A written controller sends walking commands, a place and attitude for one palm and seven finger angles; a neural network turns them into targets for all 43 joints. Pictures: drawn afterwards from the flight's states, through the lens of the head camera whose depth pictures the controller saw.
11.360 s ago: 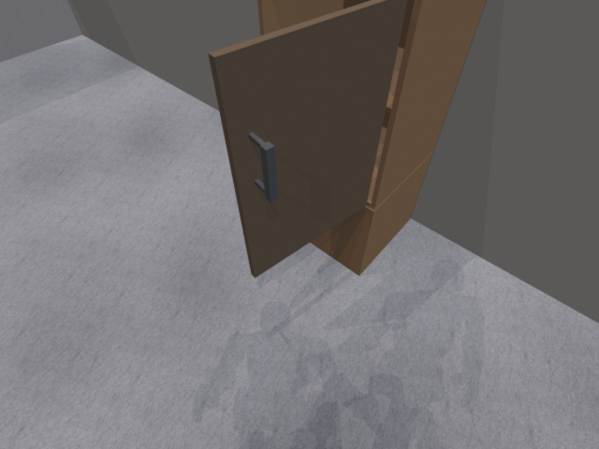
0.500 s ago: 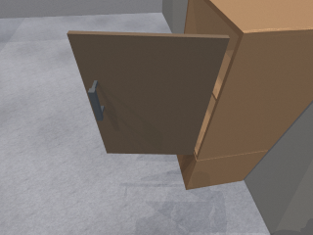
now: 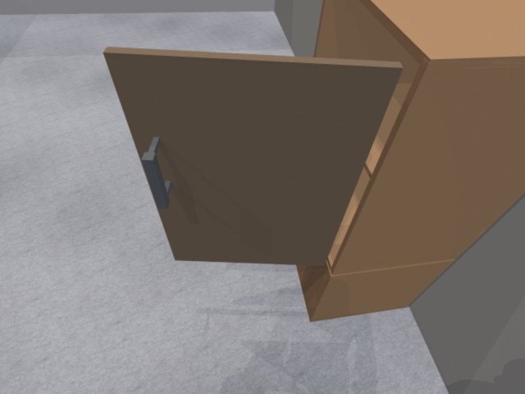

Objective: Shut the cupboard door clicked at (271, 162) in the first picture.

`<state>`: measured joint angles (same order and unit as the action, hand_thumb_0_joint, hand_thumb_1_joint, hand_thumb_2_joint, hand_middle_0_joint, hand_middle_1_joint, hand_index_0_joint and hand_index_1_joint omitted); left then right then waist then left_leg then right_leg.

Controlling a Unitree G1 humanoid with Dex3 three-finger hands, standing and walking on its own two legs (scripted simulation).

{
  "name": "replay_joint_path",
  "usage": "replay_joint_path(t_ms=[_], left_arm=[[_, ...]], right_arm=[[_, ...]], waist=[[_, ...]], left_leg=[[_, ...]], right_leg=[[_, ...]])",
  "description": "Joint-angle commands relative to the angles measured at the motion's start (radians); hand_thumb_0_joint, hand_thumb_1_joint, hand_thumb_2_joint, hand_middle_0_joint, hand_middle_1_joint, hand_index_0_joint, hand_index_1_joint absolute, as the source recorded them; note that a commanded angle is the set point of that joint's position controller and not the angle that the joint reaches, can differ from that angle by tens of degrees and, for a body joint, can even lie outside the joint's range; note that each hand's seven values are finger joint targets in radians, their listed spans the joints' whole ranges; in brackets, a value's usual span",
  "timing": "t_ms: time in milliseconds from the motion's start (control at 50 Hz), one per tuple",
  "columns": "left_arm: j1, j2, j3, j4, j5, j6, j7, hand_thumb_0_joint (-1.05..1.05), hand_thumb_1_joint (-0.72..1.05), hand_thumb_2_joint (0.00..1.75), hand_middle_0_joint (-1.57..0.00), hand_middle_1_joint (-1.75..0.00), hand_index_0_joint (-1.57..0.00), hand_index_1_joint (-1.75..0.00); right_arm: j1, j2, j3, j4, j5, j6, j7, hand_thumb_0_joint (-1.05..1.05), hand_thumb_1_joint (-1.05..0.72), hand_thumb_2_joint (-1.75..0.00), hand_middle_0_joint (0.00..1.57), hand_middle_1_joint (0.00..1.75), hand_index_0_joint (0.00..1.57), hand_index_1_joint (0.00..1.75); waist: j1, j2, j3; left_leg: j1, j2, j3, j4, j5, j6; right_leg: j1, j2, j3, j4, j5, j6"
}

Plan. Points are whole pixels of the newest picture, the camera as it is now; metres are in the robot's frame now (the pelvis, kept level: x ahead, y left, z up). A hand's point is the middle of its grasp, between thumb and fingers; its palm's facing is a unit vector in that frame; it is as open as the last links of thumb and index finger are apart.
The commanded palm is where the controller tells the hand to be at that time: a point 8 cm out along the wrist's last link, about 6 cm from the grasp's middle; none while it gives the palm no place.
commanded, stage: come to a stop and stand still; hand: left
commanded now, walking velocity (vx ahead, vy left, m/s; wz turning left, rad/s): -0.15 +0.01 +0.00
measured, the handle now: (159, 174) +0.46 +0.23 +0.04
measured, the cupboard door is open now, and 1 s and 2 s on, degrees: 80 80 80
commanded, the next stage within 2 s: look again from close up in 0.96 s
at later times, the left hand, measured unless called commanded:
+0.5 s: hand out of the picture +0.06 +0.19 -0.17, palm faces -0.03 -0.97 -0.25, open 7.4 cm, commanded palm none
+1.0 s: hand out of the picture -0.08 +0.19 -0.16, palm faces -0.02 -0.97 -0.22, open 7.4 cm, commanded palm none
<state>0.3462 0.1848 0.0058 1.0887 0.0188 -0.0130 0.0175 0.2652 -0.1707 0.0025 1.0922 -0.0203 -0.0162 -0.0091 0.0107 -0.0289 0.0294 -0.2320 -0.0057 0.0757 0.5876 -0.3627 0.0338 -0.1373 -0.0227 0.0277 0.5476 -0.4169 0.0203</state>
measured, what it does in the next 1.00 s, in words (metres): shifts its weight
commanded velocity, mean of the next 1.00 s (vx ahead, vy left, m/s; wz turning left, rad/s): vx -0.03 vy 0.00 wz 0.00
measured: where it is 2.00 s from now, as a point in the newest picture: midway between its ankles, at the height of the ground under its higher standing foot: outside the picture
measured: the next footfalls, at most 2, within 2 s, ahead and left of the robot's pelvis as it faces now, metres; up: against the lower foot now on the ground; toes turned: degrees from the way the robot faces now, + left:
none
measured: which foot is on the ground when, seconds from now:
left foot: down 0.00-1.00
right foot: down 0.00-1.00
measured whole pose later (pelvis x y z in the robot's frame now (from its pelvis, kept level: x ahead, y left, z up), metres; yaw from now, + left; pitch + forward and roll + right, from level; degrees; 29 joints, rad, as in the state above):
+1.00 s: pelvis -0.07 +0.01 +0.01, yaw -1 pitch +0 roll +0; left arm 0.34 0.20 -0.02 1.05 0.01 0.01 0.03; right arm 0.31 -0.19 0.00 1.06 -0.02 0.00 -0.01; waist 0.00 0.00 0.03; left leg -0.26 -0.01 0.10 0.46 -0.19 0.05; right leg -0.21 -0.04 0.00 0.49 -0.28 0.02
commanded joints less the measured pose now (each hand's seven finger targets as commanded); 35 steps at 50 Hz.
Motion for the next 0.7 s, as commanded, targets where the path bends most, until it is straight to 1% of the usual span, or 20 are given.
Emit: replay_joint_path(t_ms=[0,20,60,100,120,180,280,360,380,400,420,440,460,480,500,520,540,580,600,680], left_arm=[[0.076,0.115,0.022,-0.016,-0.001,-0.02,0.023,0.0,0.9,0.9,-0.2,-0.3,-0.2,-0.3],[0.061,0.106,0.02,-0.022,-0.001,-0.019,0.029,0.0,0.9,0.9,-0.2,-0.3,-0.2,-0.3],[0.033,0.109,0.02,-0.031,-0.012,-0.016,0.041,0.0,0.9,0.9,-0.2,-0.3,-0.2,-0.3],[0.014,0.114,0.027,-0.044,-0.013,-0.008,0.046,0.0,0.9,0.9,-0.2,-0.3,-0.2,-0.3],[0.008,0.115,0.03,-0.053,-0.01,-0.006,0.046,0.0,0.9,0.9,-0.2,-0.3,-0.2,-0.3],[0.017,0.083,0.032,-0.061,-0.008,0.005,0.046,0.0,0.9,0.9,-0.2,-0.3,-0.2,-0.3],[0.016,0.11,0.043,-0.097,-0.002,0.001,0.042,0.0,0.9,0.9,-0.2,-0.3,-0.2,-0.3],[-0.005,0.124,0.04,-0.115,-0.001,0.003,0.041,0.0,0.9,0.9,-0.2,-0.3,-0.2,-0.3],[0.015,0.131,0.037,-0.116,0.006,-0.016,0.069,0.0,0.9,0.9,-0.2,-0.3,-0.2,-0.3],[-0.025,0.165,0.038,-0.175,0.006,-0.025,0.06,0.0,0.9,0.9,-0.2,-0.3,-0.2,-0.3],[-0.04,0.165,0.037,-0.18,0.005,-0.033,0.054,0.0,0.9,0.9,-0.2,-0.3,-0.2,-0.3],[-0.049,0.168,0.032,-0.189,-0.002,-0.035,0.05,0.0,0.9,0.9,-0.2,-0.3,-0.2,-0.3],[-0.053,0.153,0.029,-0.19,-0.006,-0.035,0.048,0.0,0.9,0.9,-0.2,-0.3,-0.2,-0.3],[-0.06,0.14,0.024,-0.194,-0.011,-0.028,0.047,0.0,0.9,0.9,-0.2,-0.3,-0.2,-0.3],[-0.068,0.123,0.019,-0.196,-0.012,-0.018,0.045,0.0,0.9,0.9,-0.2,-0.3,-0.2,-0.3],[-0.074,0.112,0.014,-0.196,-0.007,-0.011,0.044,0.0,0.9,0.9,-0.2,-0.3,-0.2,-0.3],[-0.077,0.109,0.013,-0.196,-0.006,-0.003,0.041,0.0,0.9,0.9,-0.2,-0.3,-0.2,-0.3],[-0.082,0.124,0.007,-0.189,-0.005,0.004,0.031,0.0,0.9,0.9,-0.2,-0.3,-0.2,-0.3],[-0.085,0.128,0.006,-0.187,-0.004,0.007,0.027,0.0,0.9,0.9,-0.2,-0.3,-0.2,-0.3],[-0.086,0.137,0.002,-0.18,-0.004,0.008,0.019,0.0,0.9,0.9,-0.2,-0.3,-0.2,-0.3]], right_arm=[[0.028,-0.1,-0.013,-0.038,0.009,-0.031,-0.021,0.0,-0.9,-0.9,0.2,0.3,0.2,0.3],[0.055,-0.101,-0.016,-0.022,0.01,-0.03,-0.028,0.0,-0.9,-0.9,0.2,0.3,0.2,0.3],[0.083,-0.129,-0.025,-0.008,0.014,-0.025,-0.041,0.0,-0.9,-0.9,0.2,0.3,0.2,0.3],[0.052,-0.156,-0.041,-0.02,0.017,-0.019,-0.048,0.0,-0.9,-0.9,0.2,0.3,0.2,0.3],[0.032,-0.156,-0.045,-0.029,0.017,-0.017,-0.05,0.0,-0.9,-0.9,0.2,0.3,0.2,0.3],[0.031,-0.112,-0.046,-0.047,0.012,-0.006,-0.049,0.0,-0.9,-0.9,0.2,0.3,0.2,0.3],[0.013,-0.102,-0.055,-0.081,0.007,-0.001,-0.042,0.0,-0.9,-0.9,0.2,0.3,0.2,0.3],[-0.01,-0.089,-0.047,-0.088,0.007,0.0,-0.034,0.0,-0.9,-0.9,0.2,0.3,0.2,0.3],[-0.052,-0.162,-0.065,-0.16,0.019,-0.002,-0.023,0.0,-0.9,-0.9,0.2,0.3,0.2,0.3],[-0.003,-0.108,-0.059,-0.178,0.009,-0.002,-0.009,0.0,-0.9,-0.9,0.2,0.3,0.2,0.3],[-0.023,-0.097,-0.051,-0.193,0.0,-0.005,-0.002,0.0,-0.9,-0.9,0.2,0.3,0.2,0.3],[0.0,-0.098,-0.05,-0.197,0.003,-0.006,-0.005,0.0,-0.9,-0.9,0.2,0.3,0.2,0.3],[0.025,-0.119,-0.052,-0.19,0.002,-0.01,-0.008,0.0,-0.9,-0.9,0.2,0.3,0.2,0.3],[0.031,-0.139,-0.054,-0.19,0.003,-0.009,-0.013,0.0,-0.9,-0.9,0.2,0.3,0.2,0.3],[0.015,-0.148,-0.051,-0.195,0.005,-0.004,-0.016,0.0,-0.9,-0.9,0.2,0.3,0.2,0.3],[-0.012,-0.146,-0.048,-0.2,0.003,-0.005,-0.018,0.0,-0.9,-0.9,0.2,0.3,0.2,0.3],[-0.031,-0.149,-0.041,-0.207,0.004,-0.001,-0.018,0.0,-0.9,-0.9,0.2,0.3,0.2,0.3],[-0.046,-0.136,-0.033,-0.21,0.004,0.001,-0.011,0.0,-0.9,-0.9,0.2,0.3,0.2,0.3],[-0.043,-0.141,-0.032,-0.207,0.004,0.003,-0.006,0.0,-0.9,-0.9,0.2,0.3,0.2,0.3],[-0.026,-0.151,-0.031,-0.188,0.0,0.006,0.001,0.0,-0.9,-0.9,0.2,0.3,0.2,0.3]], waist=[[-0.011,-0.022,-0.036],[-0.022,0.02,-0.037],[-0.027,0.11,-0.074],[-0.014,0.117,-0.048],[-0.008,0.097,-0.006],[-0.006,0.071,-0.022],[-0.004,-0.004,-0.106],[-0.001,-0.023,-0.101],[-0.014,0.017,-0.081],[-0.027,-0.002,-0.112],[-0.02,0.043,-0.16],[-0.038,0.019,-0.174],[-0.043,0.036,-0.194],[-0.038,0.072,-0.178],[-0.026,0.102,-0.137],[-0.011,0.105,-0.073],[-0.006,0.095,-0.008],[-0.008,0.072,0.059],[-0.013,0.053,0.065],[-0.018,0.029,0.072]], left_leg=[[0.063,0.072,-0.028,-0.02,0.493,0.004],[0.118,0.086,-0.036,-0.021,0.667,0.011],[0.216,0.134,-0.074,-0.036,1.01,0.027],[0.246,0.169,-0.099,-0.062,1.099,0.046],[0.232,0.17,-0.095,-0.067,1.098,0.051],[0.2,0.158,-0.084,-0.085,0.959,0.041],[0.13,0.121,-0.047,-0.052,0.714,0.013],[0.081,0.105,-0.048,-0.075,0.552,-0.004],[0.116,0.118,-0.006,0.076,0.609,-0.029],[0.002,0.091,-0.045,0.066,0.421,-0.01],[-0.015,0.057,-0.018,0.0,0.358,-0.01],[0.028,0.062,-0.031,-0.01,0.43,0.004],[0.087,0.088,-0.053,-0.009,0.58,0.019],[0.123,0.119,-0.083,-0.015,0.669,0.034],[0.109,0.152,-0.125,-0.05,0.665,0.049],[0.075,0.164,-0.138,-0.071,0.664,0.058],[0.023,0.154,-0.142,-0.099,0.541,0.054],[-0.032,0.12,-0.136,-0.153,0.275,0.035],[-0.039,0.112,-0.133,-0.178,0.167,0.029],[-0.054,0.099,-0.138,-0.244,-0.06,0.021]], right_leg=[[0.011,-0.092,0.046,0.003,0.758,-0.076],[-0.022,-0.073,0.014,0.038,0.796,-0.058],[-0.055,-0.052,-0.017,0.056,0.659,-0.031],[-0.091,-0.042,-0.028,0.02,0.458,-0.026],[-0.103,-0.042,-0.028,-0.005,0.46,-0.025],[-0.075,-0.061,-0.017,-0.016,0.534,-0.022],[0.008,-0.104,0.013,-0.013,0.767,-0.041],[0.024,-0.123,0.031,-0.031,0.755,-0.059],[-0.091,-0.12,0.057,-0.055,0.934,-0.023],[0.013,-0.144,0.071,-0.009,0.887,-0.061],[0.081,-0.159,0.076,0.035,1.015,-0.083],[0.066,-0.137,0.038,0.074,1.001,-0.078],[0.037,-0.109,0.013,0.102,0.914,-0.069],[-0.011,-0.083,-0.012,0.096,0.715,-0.058],[-0.044,-0.055,-0.024,0.057,0.468,-0.054],[-0.062,-0.038,-0.028,0.02,0.345,-0.053],[-0.074,-0.033,-0.024,-0.022,0.26,-0.055],[-0.103,-0.047,0.009,-0.088,0.179,-0.061],[-0.119,-0.045,0.018,-0.102,0.117,-0.059],[-0.153,-0.048,0.035,-0.144,-0.028,-0.06]])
